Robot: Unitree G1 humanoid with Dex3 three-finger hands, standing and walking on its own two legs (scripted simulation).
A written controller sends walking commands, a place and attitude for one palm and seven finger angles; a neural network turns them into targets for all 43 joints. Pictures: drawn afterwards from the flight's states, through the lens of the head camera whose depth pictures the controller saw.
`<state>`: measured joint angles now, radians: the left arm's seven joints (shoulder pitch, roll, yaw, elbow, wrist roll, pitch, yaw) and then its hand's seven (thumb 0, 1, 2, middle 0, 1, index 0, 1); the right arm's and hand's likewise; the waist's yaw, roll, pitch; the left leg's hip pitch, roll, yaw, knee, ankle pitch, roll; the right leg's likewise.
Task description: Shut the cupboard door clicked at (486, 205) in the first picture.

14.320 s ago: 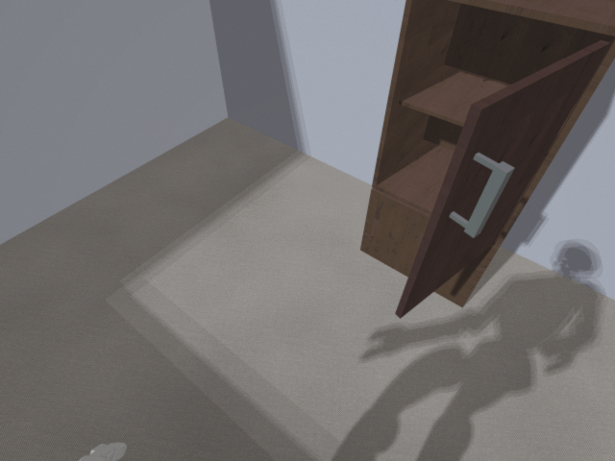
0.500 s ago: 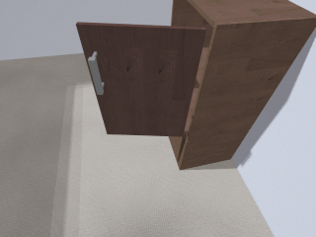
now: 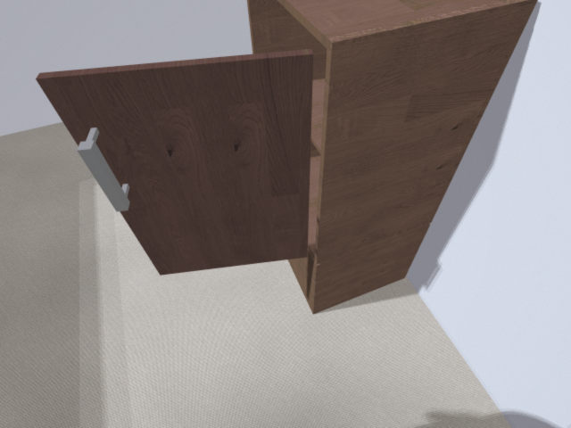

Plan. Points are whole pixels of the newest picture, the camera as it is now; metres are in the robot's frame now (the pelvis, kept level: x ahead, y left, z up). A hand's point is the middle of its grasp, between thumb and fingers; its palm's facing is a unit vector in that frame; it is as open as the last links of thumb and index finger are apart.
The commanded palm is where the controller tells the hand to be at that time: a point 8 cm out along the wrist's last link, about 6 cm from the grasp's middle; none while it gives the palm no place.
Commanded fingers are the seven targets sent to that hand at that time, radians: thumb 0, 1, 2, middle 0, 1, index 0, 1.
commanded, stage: come to a stop and stand still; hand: left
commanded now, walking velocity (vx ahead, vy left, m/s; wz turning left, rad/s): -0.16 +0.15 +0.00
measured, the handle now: (108, 171) +0.53 +0.34 +0.05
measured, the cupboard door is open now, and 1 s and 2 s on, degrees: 76 76 76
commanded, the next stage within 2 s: look again from close up in 1.08 s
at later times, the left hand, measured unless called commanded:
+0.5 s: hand out of the picture -0.04 +0.23 -0.17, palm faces +0.03 -0.98 -0.18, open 7.4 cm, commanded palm none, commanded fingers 0.00 0.90 0.90 -0.20 -0.30 -0.20 -0.30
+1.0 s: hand out of the picture -0.02 +0.18 -0.17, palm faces +0.00 -0.98 -0.22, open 7.3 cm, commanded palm none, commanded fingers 0.00 0.90 0.90 -0.20 -0.30 -0.20 -0.30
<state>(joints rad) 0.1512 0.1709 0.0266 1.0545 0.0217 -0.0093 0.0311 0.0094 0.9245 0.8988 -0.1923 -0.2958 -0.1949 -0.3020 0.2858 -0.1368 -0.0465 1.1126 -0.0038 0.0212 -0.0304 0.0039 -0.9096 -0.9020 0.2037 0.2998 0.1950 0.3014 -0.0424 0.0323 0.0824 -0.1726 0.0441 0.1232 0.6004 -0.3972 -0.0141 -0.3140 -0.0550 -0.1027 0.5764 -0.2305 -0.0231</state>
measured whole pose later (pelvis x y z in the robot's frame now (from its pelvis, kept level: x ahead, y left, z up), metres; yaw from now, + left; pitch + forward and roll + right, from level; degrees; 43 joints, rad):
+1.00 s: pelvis -0.05 +0.00 +0.00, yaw -2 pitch -2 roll +0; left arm 0.29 0.15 0.00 1.11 0.02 -0.03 0.04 0.02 0.94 0.90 -0.20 -0.30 -0.20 -0.30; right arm 0.29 -0.16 -0.01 1.09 -0.02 -0.01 -0.03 0.01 -0.92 -0.90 0.20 0.30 0.19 0.30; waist -0.02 0.02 -0.02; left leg -0.18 0.04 0.04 0.53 -0.32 -0.02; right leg -0.20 0.01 -0.07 0.53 -0.30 -0.04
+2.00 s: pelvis -0.06 +0.03 +0.00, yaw +0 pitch +0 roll +0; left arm 0.38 0.12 0.02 1.07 0.03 -0.01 0.02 0.01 0.91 0.90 -0.19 -0.30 -0.20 -0.30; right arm 0.37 -0.12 -0.01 1.10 -0.03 0.00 -0.01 0.01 -0.90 -0.90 0.20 0.30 0.20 0.30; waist 0.01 0.00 -0.02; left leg -0.25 -0.01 0.04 0.58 -0.36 0.04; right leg -0.25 -0.03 -0.08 0.53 -0.28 -0.01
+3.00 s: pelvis +0.13 +0.04 +0.01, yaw +9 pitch +0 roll +2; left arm 0.18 0.18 0.06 0.98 0.02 -0.01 0.04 -0.01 0.94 0.90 -0.20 -0.30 -0.20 -0.30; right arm 0.22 -0.17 -0.06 1.01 -0.02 0.05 -0.02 0.00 -0.91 -0.90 0.20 0.30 0.19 0.30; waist 0.00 -0.01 0.07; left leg -0.49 0.00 0.00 1.04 -0.42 -0.05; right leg -0.33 0.00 -0.10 0.50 -0.17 -0.09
